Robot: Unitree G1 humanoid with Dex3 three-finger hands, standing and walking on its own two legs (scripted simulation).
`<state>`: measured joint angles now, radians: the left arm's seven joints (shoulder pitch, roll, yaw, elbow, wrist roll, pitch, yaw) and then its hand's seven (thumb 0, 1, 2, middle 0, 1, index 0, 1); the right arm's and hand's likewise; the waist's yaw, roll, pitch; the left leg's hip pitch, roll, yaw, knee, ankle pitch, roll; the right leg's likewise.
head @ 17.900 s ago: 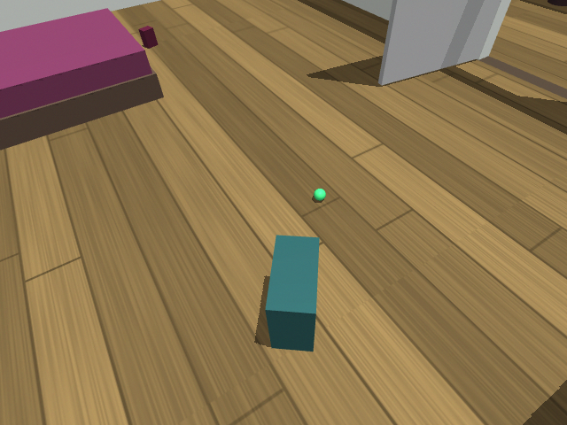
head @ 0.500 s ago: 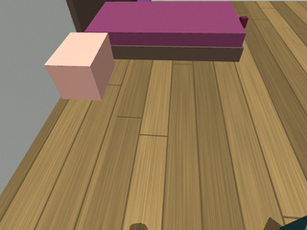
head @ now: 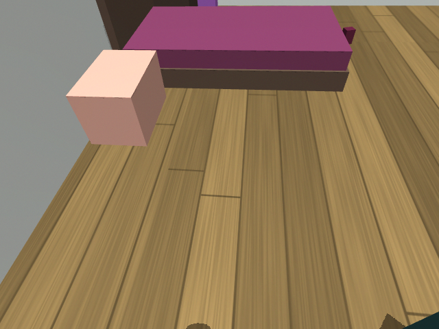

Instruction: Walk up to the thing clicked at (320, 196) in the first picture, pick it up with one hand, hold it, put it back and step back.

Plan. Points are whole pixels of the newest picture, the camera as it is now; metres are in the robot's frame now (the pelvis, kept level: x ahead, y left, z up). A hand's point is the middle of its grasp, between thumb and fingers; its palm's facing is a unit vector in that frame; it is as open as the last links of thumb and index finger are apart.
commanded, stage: stand
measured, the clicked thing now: out of the picture +0.54 -1.09 -0.75
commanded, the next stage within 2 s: walk up in 1.44 s
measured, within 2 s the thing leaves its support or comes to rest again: neither
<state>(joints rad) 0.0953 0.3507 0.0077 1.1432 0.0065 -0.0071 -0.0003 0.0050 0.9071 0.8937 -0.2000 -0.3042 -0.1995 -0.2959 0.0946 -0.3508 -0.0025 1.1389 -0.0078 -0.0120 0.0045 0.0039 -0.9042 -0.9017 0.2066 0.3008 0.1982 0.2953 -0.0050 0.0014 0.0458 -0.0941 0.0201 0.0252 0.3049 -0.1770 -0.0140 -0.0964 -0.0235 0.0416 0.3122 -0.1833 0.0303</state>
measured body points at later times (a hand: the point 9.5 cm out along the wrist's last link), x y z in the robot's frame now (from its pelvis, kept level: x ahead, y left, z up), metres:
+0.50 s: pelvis +0.00 +0.00 +0.00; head +0.00 +0.00 +0.45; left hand +0.07 +0.31 -0.13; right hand +0.07 -0.30 -0.13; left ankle -0.01 +0.13 -0.75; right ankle -0.01 -0.14 -0.75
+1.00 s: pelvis +0.00 +0.01 +0.00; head +0.02 +0.01 +0.45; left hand +0.07 +0.31 -0.13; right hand +0.08 -0.29 -0.13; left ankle -0.01 +0.13 -0.75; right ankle -0.01 -0.14 -0.75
